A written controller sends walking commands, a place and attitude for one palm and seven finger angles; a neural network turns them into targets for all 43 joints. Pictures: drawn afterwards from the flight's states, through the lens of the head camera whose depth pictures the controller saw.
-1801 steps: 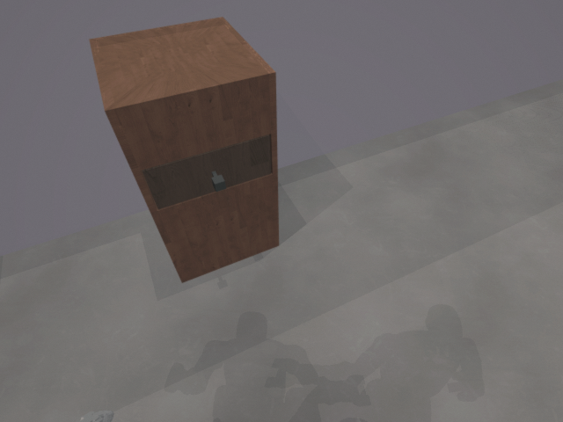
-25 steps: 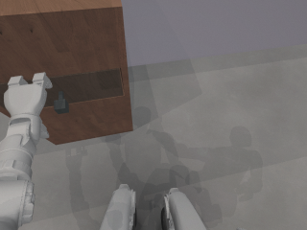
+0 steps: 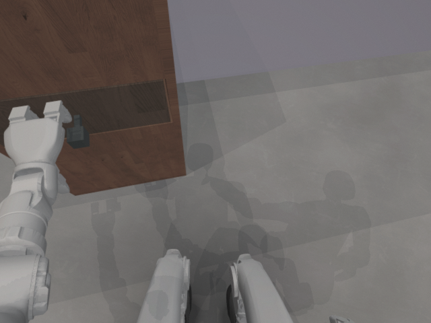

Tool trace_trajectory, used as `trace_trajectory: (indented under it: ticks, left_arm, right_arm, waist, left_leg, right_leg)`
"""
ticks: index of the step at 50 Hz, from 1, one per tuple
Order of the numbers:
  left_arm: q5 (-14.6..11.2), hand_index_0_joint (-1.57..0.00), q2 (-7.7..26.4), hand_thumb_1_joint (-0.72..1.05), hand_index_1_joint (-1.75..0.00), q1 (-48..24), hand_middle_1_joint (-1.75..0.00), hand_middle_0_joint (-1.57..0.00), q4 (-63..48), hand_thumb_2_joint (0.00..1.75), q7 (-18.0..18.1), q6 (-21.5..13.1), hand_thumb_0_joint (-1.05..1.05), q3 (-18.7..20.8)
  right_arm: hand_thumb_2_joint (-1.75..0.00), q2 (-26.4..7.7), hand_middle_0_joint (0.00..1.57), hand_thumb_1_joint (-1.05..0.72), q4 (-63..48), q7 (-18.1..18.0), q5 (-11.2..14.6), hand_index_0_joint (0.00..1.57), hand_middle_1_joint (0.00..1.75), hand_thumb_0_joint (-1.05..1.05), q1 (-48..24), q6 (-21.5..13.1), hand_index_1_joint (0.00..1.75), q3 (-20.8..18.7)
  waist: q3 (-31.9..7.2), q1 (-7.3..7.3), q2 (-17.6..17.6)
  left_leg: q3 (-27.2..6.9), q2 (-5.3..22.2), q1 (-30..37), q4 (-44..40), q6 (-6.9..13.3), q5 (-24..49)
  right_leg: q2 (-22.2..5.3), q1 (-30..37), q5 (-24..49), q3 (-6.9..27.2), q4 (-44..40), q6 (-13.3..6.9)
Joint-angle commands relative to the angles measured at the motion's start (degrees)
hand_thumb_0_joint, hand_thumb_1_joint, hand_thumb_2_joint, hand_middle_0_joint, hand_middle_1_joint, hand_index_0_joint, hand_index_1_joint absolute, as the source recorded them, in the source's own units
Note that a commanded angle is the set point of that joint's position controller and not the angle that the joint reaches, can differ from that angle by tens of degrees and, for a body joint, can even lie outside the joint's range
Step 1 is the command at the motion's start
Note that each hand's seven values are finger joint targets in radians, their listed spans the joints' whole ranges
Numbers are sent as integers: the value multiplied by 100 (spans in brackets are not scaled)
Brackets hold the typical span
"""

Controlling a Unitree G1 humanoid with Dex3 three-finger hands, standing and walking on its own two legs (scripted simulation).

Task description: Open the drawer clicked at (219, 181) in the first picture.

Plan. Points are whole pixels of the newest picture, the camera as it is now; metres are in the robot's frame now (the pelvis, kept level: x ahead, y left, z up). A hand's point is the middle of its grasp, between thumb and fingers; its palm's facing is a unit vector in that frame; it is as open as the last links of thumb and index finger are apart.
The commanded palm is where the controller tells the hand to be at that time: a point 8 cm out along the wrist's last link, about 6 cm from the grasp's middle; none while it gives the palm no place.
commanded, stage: lower the fingers behind the handle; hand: left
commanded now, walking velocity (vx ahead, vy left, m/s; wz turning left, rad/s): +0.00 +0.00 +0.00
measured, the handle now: (78, 130) +0.49 +0.30 -0.08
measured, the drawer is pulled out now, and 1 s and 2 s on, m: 0.00 0.00 0.00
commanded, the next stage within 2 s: close the thumb around the handle in 1.02 s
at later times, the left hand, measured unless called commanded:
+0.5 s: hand (59, 158) +0.42 +0.33 -0.10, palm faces -0.06 -0.02 -1.00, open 13.8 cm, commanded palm +0.43 +0.31 -0.04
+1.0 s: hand (58, 157) +0.43 +0.34 -0.10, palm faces -0.05 -0.02 -1.00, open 13.9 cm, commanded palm +0.43 +0.31 -0.05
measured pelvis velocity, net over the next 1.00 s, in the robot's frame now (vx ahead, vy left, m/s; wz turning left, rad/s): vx -0.01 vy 0.00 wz -0.03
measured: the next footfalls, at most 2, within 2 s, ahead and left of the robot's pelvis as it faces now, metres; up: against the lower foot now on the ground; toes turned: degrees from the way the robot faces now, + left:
none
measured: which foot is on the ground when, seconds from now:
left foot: down 0.00-1.00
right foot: down 0.00-1.00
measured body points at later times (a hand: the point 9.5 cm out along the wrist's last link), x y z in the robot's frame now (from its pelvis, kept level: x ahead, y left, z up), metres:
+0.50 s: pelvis -0.01 +0.00 -0.03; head +0.17 +0.03 +0.37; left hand +0.42 +0.33 -0.04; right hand +0.06 -0.27 -0.17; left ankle +0.04 +0.09 -0.58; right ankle +0.02 -0.12 -0.58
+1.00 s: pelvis -0.01 +0.00 -0.04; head +0.18 +0.04 +0.36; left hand +0.43 +0.34 -0.05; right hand +0.06 -0.27 -0.17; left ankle +0.04 +0.09 -0.58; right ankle +0.02 -0.12 -0.58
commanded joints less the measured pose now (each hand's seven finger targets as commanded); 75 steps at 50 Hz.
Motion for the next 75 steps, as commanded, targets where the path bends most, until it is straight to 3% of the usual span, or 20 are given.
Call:
trace_trajectory:
  ticks: [1,4,9,14,16,19,23,26,29,31,34,41,48,51,56,58,61,63,67,75]
  left_arm:
    - [-112,-30,1768,-50,-120,-1660,-120,-30,-839,30,123,9,0,300]
    - [-105,-30,1696,-50,-120,-1855,-120,-30,-925,30,64,-101,0,208]
    - [-81,-30,1855,-50,-120,-1807,-120,-30,-910,30,85,-241,0,346]
    - [-85,-30,1991,-50,-120,-1695,-120,-30,-843,30,146,-179,0,502]
    - [-71,-30,1866,-50,-120,-1700,-120,-30,-722,30,118,-79,0,358]
    - [-118,-30,1831,-50,-120,-1865,-120,-30,-992,30,35,-97,0,310]
    - [-126,-30,2104,-50,-120,-1876,-120,-30,-1031,30,-42,-215,0,466]
    - [-47,-30,2175,-50,-120,-1818,-120,-30,-1151,30,1,-326,0,553]
    - [-67,-30,2003,-50,-120,-1930,-120,-30,-1104,30,67,-341,0,470]
    - [-82,-30,2080,-50,-120,-1737,-120,-30,-893,30,88,-266,0,558]
    - [-126,-30,2058,-50,-120,-1823,-120,-30,-1167,30,71,-200,0,544]
    - [-195,-30,2098,-50,-120,-1614,-120,-30,-1158,30,-122,-67,0,519]
    - [-172,-30,2021,-50,-120,-1591,-120,-30,-1295,30,-119,-254,0,504]
    - [-187,-30,1864,-50,-120,-1608,-120,-30,-1183,30,-66,-269,0,419]
    - [-125,-30,2033,-50,-120,-1742,-120,-30,-1271,30,1,-227,0,511]
    - [-152,-31,1867,-39,-121,-1612,-121,-31,-1199,35,8,-172,0,422]
    - [-190,-32,1954,-22,-123,-1669,-123,-32,-1311,42,-20,-155,0,470]
    - [-202,-33,1959,-11,-124,-1479,-124,-33,-1225,47,-44,-133,0,498]
    - [-154,-34,2035,12,-127,-1639,-127,-34,-1246,56,-86,-183,0,477]
    - [-168,-38,1993,56,-131,-1463,-131,-38,-1241,76,-71,-290,0,536]
  right_arm:
    - [-90,-1081,20,-90,-207,-64,10,20,30,0,905,-76,30,-356]
    - [-90,-1057,20,-90,-228,-84,-5,20,30,0,885,-134,30,-340]
    - [-90,-1065,20,-90,-241,-79,-28,20,30,0,863,-148,30,-334]
    - [-90,-1093,20,-90,-225,-48,-37,20,30,0,912,-144,30,-341]
    - [-90,-1104,20,-90,-232,-45,-20,20,30,0,902,-131,30,-338]
    - [-90,-1089,20,-90,-242,-52,-16,20,30,0,905,-174,30,-354]
    - [-90,-1093,20,-90,-212,-89,-13,20,30,0,886,-172,30,-321]
    - [-90,-1098,20,-90,-212,-85,-40,20,30,0,863,-176,30,-322]
    - [-90,-1080,20,-90,-183,-55,-65,20,30,0,878,-182,30,-335]
    - [-90,-1118,20,-90,-187,-35,-59,20,30,0,884,-166,30,-331]
    - [-90,-1115,20,-90,-208,-12,-54,20,30,0,944,-158,30,-354]
    - [-90,-1105,20,-90,-234,-53,0,20,30,0,910,-92,30,-307]
    - [-90,-1088,20,-90,-281,-62,-11,20,30,0,871,-92,30,-318]
    - [-90,-1086,20,-90,-267,-53,-27,20,30,0,864,-85,30,-329]
    - [-90,-1121,20,-90,-270,-34,-38,20,30,0,910,-66,30,-339]
    - [-90,-1108,20,-90,-277,-24,-32,20,30,0,903,-52,30,-357]
    - [-90,-1126,20,-90,-259,-29,-27,20,30,0,907,-46,30,-353]
    - [-90,-1110,20,-90,-274,-40,-20,20,30,0,895,-40,30,-345]
    - [-90,-1111,20,-90,-271,-58,-21,20,30,0,851,-48,30,-312]
    - [-90,-1094,20,-90,-281,-38,-38,20,30,0,858,-57,30,-335]
  waist:
    - [-2917,-12,531]
    - [-2896,-70,600]
    - [-2917,-8,681]
    - [-3111,21,619]
    - [-2901,-30,551]
    - [-3252,-44,572]
    - [-3113,-26,534]
    - [-3193,44,809]
    - [-3096,-37,899]
    - [-3049,-3,656]
    - [-3498,38,871]
    - [-3209,46,618]
    - [-3112,80,768]
    - [-2980,-9,708]
    - [-3273,56,942]
    - [-3208,28,780]
    - [-3316,57,930]
    - [-3297,65,643]
    - [-3064,40,719]
    - [-3160,84,750]
  left_leg:
    - [-206,99,2847,-909,-37,2009]
    - [-207,91,2647,-811,-17,1831]
    - [-200,83,2415,-615,-19,1759]
    - [-211,98,2360,-479,-37,1891]
    - [-216,96,2203,-452,-33,1730]
    - [-227,100,2295,-397,-19,1729]
    - [-187,91,1937,-220,5,1608]
    - [-232,112,2070,-173,-37,1683]
    - [-294,140,2155,-165,-62,1715]
    - [-312,141,1993,-118,-57,1648]
    - [-328,142,2339,-166,-85,1934]
    - [-278,131,2068,-178,-36,1788]
    - [-347,157,2236,-226,-71,1773]
    - [-362,163,2206,-195,-67,1747]
    - [-363,159,2362,-194,-101,1931]
    - [-379,166,2426,-225,-95,1935]
    - [-418,178,2593,-282,-122,2018]
    - [-343,158,2369,-233,-73,1954]
    - [-321,157,2175,-230,-62,1760]
    - [-296,156,2236,-169,-67,1964]
  right_leg:
    - [4,868,1558,-112,-866,-221]
    - [-2,738,1429,-94,-793,-224]
    - [8,558,1336,-78,-606,-240]
    - [4,521,1446,-105,-416,-225]
    - [16,365,1321,-121,-418,-216]
    - [10,433,1336,-109,-360,-210]
    - [20,385,1267,-79,-252,-204]
    - [21,128,1199,-112,-112,-236]
    - [0,-122,1147,-171,-46,-235]
    - [14,-143,1103,-195,8,-231]
    - [-2,19,1297,-207,31,-228]
    - [19,164,1301,-178,-56,-213]
    - [14,-96,1145,-223,-17,-244]
    - [18,-234,1114,-227,-24,-234]
    - [0,-162,1217,-223,29,-247]
    - [17,-171,1217,-240,-21,-237]
    - [-4,-184,1247,-256,-7,-245]
    - [17,58,1313,-220,-50,-224]
    - [13,-8,1202,-198,-73,-237]
    - [18,5,1355,-184,-19,-240]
